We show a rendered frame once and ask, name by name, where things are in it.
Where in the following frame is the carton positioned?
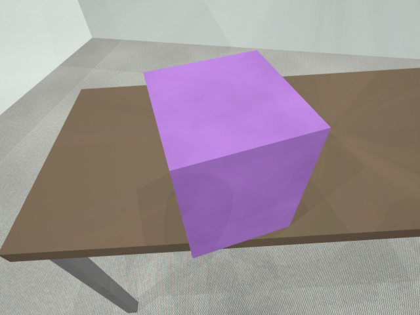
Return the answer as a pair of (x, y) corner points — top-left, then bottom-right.
(143, 50), (331, 258)

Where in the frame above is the table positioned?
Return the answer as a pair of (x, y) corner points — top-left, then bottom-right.
(0, 68), (420, 313)

